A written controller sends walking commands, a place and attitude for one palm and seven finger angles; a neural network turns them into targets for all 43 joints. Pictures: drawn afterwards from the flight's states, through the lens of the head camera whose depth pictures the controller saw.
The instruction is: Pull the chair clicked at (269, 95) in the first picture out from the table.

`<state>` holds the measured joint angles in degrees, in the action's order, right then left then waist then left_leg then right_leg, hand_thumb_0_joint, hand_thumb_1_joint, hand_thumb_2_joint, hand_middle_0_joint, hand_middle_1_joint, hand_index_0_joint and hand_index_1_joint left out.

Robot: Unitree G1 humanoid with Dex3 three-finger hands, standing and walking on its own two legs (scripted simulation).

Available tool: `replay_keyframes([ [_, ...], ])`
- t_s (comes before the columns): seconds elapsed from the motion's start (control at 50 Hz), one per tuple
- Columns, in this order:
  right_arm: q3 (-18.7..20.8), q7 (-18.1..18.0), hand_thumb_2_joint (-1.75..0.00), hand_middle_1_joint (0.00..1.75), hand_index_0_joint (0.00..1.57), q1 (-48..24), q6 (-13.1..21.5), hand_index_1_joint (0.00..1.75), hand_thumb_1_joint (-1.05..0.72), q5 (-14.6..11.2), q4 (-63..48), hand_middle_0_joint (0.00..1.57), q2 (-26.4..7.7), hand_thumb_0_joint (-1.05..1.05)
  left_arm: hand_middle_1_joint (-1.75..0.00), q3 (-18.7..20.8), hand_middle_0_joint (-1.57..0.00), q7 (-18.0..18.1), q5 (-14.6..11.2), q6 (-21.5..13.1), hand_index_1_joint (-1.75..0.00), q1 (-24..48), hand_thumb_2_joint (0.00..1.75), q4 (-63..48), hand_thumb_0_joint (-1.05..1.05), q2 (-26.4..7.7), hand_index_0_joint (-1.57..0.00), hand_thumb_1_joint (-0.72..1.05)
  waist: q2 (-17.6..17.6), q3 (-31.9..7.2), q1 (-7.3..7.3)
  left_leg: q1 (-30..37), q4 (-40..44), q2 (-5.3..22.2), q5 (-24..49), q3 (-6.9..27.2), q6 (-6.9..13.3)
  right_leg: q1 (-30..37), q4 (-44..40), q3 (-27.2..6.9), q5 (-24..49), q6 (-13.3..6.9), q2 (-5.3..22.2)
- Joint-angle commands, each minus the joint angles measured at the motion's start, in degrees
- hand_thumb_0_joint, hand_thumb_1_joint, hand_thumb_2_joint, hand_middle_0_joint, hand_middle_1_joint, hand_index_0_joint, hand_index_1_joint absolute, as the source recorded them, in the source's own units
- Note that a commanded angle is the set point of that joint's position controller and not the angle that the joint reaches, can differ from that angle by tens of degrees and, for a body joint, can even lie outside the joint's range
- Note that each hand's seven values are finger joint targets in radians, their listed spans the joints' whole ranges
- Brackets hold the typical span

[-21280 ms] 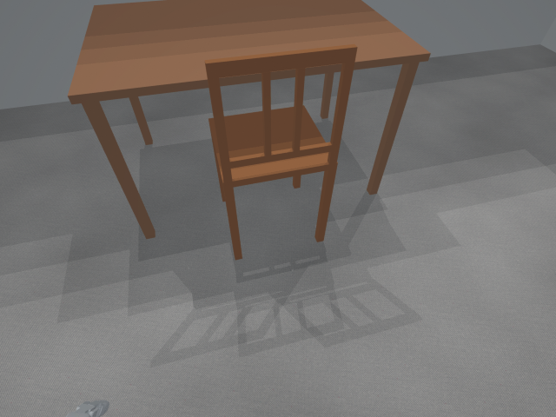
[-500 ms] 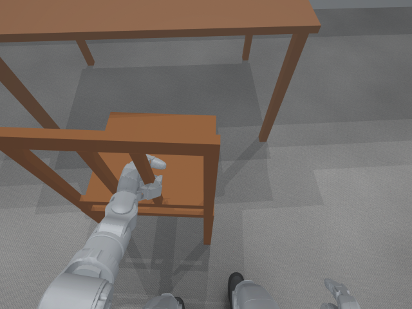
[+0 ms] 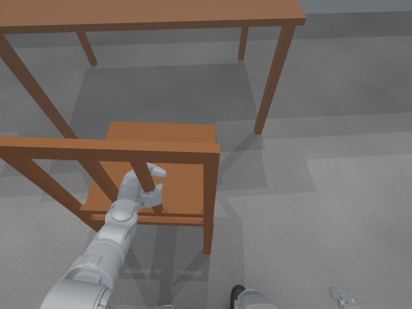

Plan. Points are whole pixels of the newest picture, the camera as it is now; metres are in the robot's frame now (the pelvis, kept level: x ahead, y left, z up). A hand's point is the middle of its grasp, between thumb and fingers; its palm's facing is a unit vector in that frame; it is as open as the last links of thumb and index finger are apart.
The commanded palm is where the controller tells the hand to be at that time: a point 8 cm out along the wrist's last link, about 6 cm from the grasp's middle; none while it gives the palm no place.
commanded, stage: step backward, pulling the chair out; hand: left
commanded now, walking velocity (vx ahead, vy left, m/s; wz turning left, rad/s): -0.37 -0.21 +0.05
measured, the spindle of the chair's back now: (108, 187) +0.38 +0.22 -0.07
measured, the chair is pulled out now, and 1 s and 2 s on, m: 0.44 0.66 0.66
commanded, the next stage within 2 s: stop walking, hand still on the chair in 0.22 s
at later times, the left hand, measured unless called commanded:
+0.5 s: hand (155, 265) +0.21 +0.10 -0.06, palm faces -0.06 -0.98 -0.18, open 5.3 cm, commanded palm +0.19 +0.15 -0.05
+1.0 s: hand out of the picture +0.13 +0.10 -0.06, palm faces -0.08 -0.98 -0.18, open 5.3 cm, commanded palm +0.12 +0.16 -0.05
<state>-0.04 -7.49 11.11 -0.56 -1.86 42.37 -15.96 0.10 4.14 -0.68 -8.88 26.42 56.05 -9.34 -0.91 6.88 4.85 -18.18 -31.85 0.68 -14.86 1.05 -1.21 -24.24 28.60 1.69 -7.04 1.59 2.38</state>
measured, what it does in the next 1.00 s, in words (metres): steps on the spot: right foot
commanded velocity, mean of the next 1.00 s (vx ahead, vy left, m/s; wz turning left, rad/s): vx -0.01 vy -0.02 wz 0.02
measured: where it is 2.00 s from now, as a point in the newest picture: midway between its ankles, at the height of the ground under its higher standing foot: outside the picture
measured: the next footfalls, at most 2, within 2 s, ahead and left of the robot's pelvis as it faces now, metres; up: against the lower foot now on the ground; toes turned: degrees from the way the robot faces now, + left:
right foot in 0.22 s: +0.00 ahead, -0.16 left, +0.00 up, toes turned -2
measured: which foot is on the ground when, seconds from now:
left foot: down 0.00-1.00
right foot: down 0.00-0.00, up 0.02-0.20, down 0.22-1.00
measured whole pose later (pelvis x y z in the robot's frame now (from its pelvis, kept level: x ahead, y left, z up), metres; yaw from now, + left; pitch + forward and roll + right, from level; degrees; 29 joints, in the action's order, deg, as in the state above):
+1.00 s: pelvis -0.10 -0.01 +0.01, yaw -2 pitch -3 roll +1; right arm -3.6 -6.3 14.0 2.6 -0.6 40.7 -10.7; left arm -6.2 3.5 -0.4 -6.9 -2.6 38.1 -6.7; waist -1.1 1.1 0.3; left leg -11.7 -25.9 -0.8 -11.5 -0.2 0.1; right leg -14.7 26.5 -1.5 -8.9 2.3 3.2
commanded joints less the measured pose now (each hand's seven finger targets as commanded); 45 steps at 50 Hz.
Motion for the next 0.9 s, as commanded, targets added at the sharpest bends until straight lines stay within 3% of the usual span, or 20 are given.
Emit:
replay_keyframes([
  [0.0, 2.7, 0.9, -0.9, 0.3, 0.2, 0.6, 0.8, 0.3, -0.9, 1.1, -7.3, 0.2, -6.2, 0.0, -1.45, -0.2, -0.5, 0.2, -0.1, -3.4, -1.45, 19.5, 0.9, -15.7, 0.0, -8.1, -0.5, 0.9, -13.6, -22.5, -3.11, 8.7, 14.0, 18.6, 24.0, 14.3, 8.8, 5.1, 14.2, -1.6, -13.3, -0.7, -1.1],
  [0.02, 2.1, 1.2, -0.9, 0.3, 0.2, -0.6, 0.7, 0.3, -0.9, 2.1, -8.0, 0.2, -4.8, 0.0, -1.45, -2.1, -0.5, 0.2, 0.3, -3.6, -1.45, 23.7, 0.9, -18.0, 0.0, -5.8, -0.5, 0.9, -19.2, -22.4, -2.8, 8.3, 14.3, 20.3, 24.1, 17.2, 10.3, 2.5, 22.0, -2.5, -20.4, -1.3, -1.1],
  [0.06, 2.8, 1.7, -0.9, 0.3, 0.2, 2.4, 1.4, 0.3, -0.9, 2.1, -4.9, 0.2, -5.1, 0.0, -1.45, -0.6, -0.5, 1.0, 0.6, -4.1, -1.45, 22.0, 0.9, -13.5, 0.0, -6.5, -0.5, 0.9, -12.8, -21.8, -2.95, 19.9, 5.9, 19.7, 50.0, 14.5, 10.8, -1.9, 17.4, -4.1, -20.1, -2.2, -0.6],
  [0.1, 3.2, 2.3, -0.9, 0.3, 0.2, 4.8, 2.0, 0.3, -0.9, 1.5, -4.1, 0.2, -6.0, 0.0, -1.45, 0.2, -0.5, 1.0, 0.8, -4.2, -1.45, 21.1, 0.9, -10.8, 0.0, -7.6, -0.5, 0.9, -8.8, -25.8, -2.44, 28.1, 0.8, 18.3, 56.6, 12.4, 8.4, 1.1, 5.3, -3.1, -13.4, -2.1, -1.1],
  [0.18, 2.8, 1.8, -0.9, 0.3, 0.2, 2.4, 2.2, 0.3, -0.9, 0.3, -5.0, 0.2, -5.9, 0.0, -1.45, -0.6, -0.5, -0.7, 1.0, -4.9, -1.45, 21.3, 0.9, -8.7, 0.0, -8.6, -0.5, 0.9, -8.1, -22.4, -2.49, 10.5, 1.1, 12.4, 28.2, 6.3, 4.3, 15.5, -5.8, -4.3, 9.7, -2.3, 1.8],
  [0.22, 2.4, 0.9, -0.9, 0.3, 0.2, 1.0, 2.4, 0.3, -0.9, -0.6, -5.4, 0.2, -5.4, 0.0, -1.45, 0.3, -0.5, -0.6, 0.6, -4.3, -1.45, 19.6, 0.9, -6.6, 0.0, -11.1, -0.5, 0.9, -2.6, -19.6, -3.21, 1.2, 1.2, 8.3, 9.4, 3.3, 1.0, 15.3, -4.3, -6.5, 9.0, -4.0, 6.7],
  [0.26, 3.1, 0.3, -0.9, 0.3, 0.2, 1.5, 2.5, 0.3, -0.9, -1.6, -4.9, 0.2, -5.4, 0.0, -1.45, 3.4, -0.5, 0.1, -0.5, -3.4, -1.45, 18.0, 0.9, -5.4, 0.0, -15.3, -0.5, 0.9, 11.3, -24.1, -3.5, 3.1, -8.6, 2.1, -5.8, -0.3, -0.6, 12.2, -10.1, -14.3, 3.1, -7.1, 14.2],
  [0.3, 2.1, -0.2, -0.9, 0.3, 0.2, 0.2, 2.7, 0.3, -0.9, -1.2, -4.4, 0.2, -5.5, 0.0, -1.45, 3.5, -0.5, 0.2, -0.8, -2.6, -1.45, 16.7, 0.9, -4.6, 0.0, -14.9, -0.5, 0.9, 6.8, -23.2, -4.26, 1.7, -12.4, 1.3, -10.0, 2.2, -0.6, 11.0, -9.5, -14.4, 4.2, -9.4, 16.1],
  [0.32, 1.5, 0.1, -0.9, 0.3, 0.2, -0.1, 2.6, 0.3, -0.9, -0.7, -7.1, 0.2, -4.4, 0.0, -1.45, 3.4, -0.5, 0.4, -0.6, -2.7, -1.45, 15.4, 0.9, -15.8, 0.0, -14.2, -0.5, 0.9, 5.4, -24.8, -4.02, 3.4, -8.8, 1.3, -9.8, 2.9, -0.1, 13.4, -7.5, -12.7, 4.9, -9.0, 15.7],
  [0.38, 0.9, -0.5, -0.9, 0.3, 0.2, -0.8, 3.0, 0.3, -0.9, -0.3, -8.4, 0.2, -4.7, 0.0, -1.45, 2.2, -0.5, 1.0, -0.9, 0.0, -1.45, 10.8, 0.9, -17.8, 0.0, -10.6, -0.5, 0.9, 7.8, -22.8, -3.56, 7.4, 6.3, 3.3, -1.1, 3.5, 2.2, 13.4, -5.6, -7.7, -8.4, -3.6, 8.1],
  [0.42, 0.5, -0.4, -0.9, 0.3, 0.2, -1.9, 2.5, 0.3, -0.9, -0.2, -9.2, 0.2, -4.5, 0.0, -1.45, -0.2, -0.5, 1.0, -0.8, 0.2, -1.45, 9.0, 0.9, -18.2, 0.0, -8.1, -0.5, 0.9, -3.9, -17.7, -3.98, 4.9, 12.6, 6.7, -11.9, 7.4, 4.4, 9.4, -4.1, -4.4, -24.4, -1.5, 3.1],
  [0.46, 0.2, -0.1, -0.9, 0.3, 0.2, -2.0, 2.0, 0.3, -0.9, -0.2, -10.2, 0.2, -4.3, 0.0, -1.45, -1.3, -0.5, 1.0, -0.6, 0.5, -1.45, 8.4, 0.9, -19.0, 0.0, -6.0, -0.5, 0.9, -8.1, -16.2, -4.28, -2.2, 17.5, 8.4, -22.2, 10.9, 6.4, 13.5, 3.4, -2.8, -23.4, -1.6, -0.1],
  [0.54, 0.5, 0.2, -0.9, 0.3, 0.2, -1.4, 1.4, 0.3, -0.9, 0.2, -9.8, 0.2, -3.9, 0.0, -1.45, -2.7, -0.5, -0.1, -0.6, -0.1, -1.45, 5.0, 0.9, -19.5, 0.0, -4.3, -0.5, 0.9, -6.1, -16.3, -4.42, -3.5, 15.1, 6.7, -20.4, 7.7, 7.2, 18.8, 2.3, -1.9, -17.0, -0.9, -1.3],
  [0.58, 0.5, 0.3, -0.9, 0.3, 0.2, -1.3, 1.2, 0.3, -0.9, 0.4, -9.9, 0.2, -3.5, 0.0, -1.45, -3.2, -0.5, -0.5, -0.3, -0.8, -1.45, 3.8, 0.9, -19.3, 0.0, -4.3, -0.5, 0.9, 0.9, -12.9, -3.99, -0.7, 7.9, 2.3, -19.1, 3.3, 4.7, 11.1, -8.0, -6.3, -26.2, -2.1, 1.2],
  [0.62, 0.5, 0.0, -0.9, 0.3, 0.2, 0.6, 1.6, 0.3, -0.9, 0.7, -8.4, 0.2, -2.9, 0.0, -1.45, -2.7, -0.5, -0.3, -0.1, -1.0, -1.45, 2.7, 0.9, -21.5, 0.0, -6.0, -0.5, 0.9, 11.8, -12.6, -2.79, 7.7, -3.7, -2.1, -11.7, -0.7, 2.3, 2.3, -16.9, -12.8, -32.4, -4.9, 8.0],
  [0.66, 0.0, 0.0, -0.9, 0.3, 0.2, -0.1, 3.4, 0.3, -0.9, 1.2, -7.7, 0.2, -2.2, 0.0, -1.45, -2.0, -0.5, 0.0, 0.1, -0.7, -1.45, 1.0, 0.9, -26.1, 0.0, -5.7, -0.5, 0.9, 9.5, -14.6, -2.4, 13.8, -4.9, -1.4, -5.9, 0.0, 2.1, -1.0, -16.4, -12.2, -28.9, -6.4, 10.0],
  [0.7, -0.6, -0.1, -0.9, 0.3, 0.2, -1.2, 5.0, 0.3, -0.9, 1.5, -7.9, 0.2, -2.1, 0.0, -1.45, -2.6, -0.5, 0.0, 0.2, -0.6, -1.45, -3.1, 0.9, -27.7, 0.0, -5.2, -0.5, 0.9, 3.4, -13.0, -2.61, 12.2, 6.6, 1.8, -4.8, 3.9, 3.1, 2.0, -10.4, -7.2, -23.1, -3.6, 5.5],
  [0.74, -0.7, 0.1, -0.9, 0.3, 0.2, -2.2, 5.1, 0.3, -0.9, 1.2, -8.9, 0.2, -2.7, 0.0, -1.45, -3.4, -0.5, 0.4, 0.7, -0.8, -1.45, -7.6, 0.9, -27.1, 0.0, -4.1, -0.5, 0.9, -2.4, -10.4, -4.27, 4.3, 16.0, 5.6, -16.8, 9.3, 4.6, 5.3, -6.2, -4.1, -24.2, -1.4, 1.3],
  [0.78, -0.9, 0.0, -0.9, 0.3, 0.2, -2.8, 4.8, 0.3, -0.9, 0.8, -9.6, 0.2, -2.7, 0.0, -1.45, -3.6, -0.5, 0.6, 0.9, -1.1, -1.45, -9.5, 0.9, -26.5, 0.0, -3.3, -0.5, 0.9, -1.4, -9.5, -4.82, -0.1, 18.5, 6.2, -19.0, 9.7, 5.5, 9.3, -3.9, -3.5, -19.8, -1.4, 0.3],
  [0.88, -0.7, 0.4, -0.9, 0.3, 0.2, -2.6, 5.7, 0.3, -0.9, 1.2, -10.0, 0.2, -2.4, 0.0, -1.45, -3.6, -0.5, 0.8, 1.2, -1.6, -1.45, -13.9, 0.9, -29.0, 0.0, -3.5, -0.5, 0.9, 1.1, -13.6, -4.96, 6.6, 13.2, 4.5, -1.6, 5.4, 4.5, 11.6, -7.2, -5.3, -9.9, -2.0, 2.5],
])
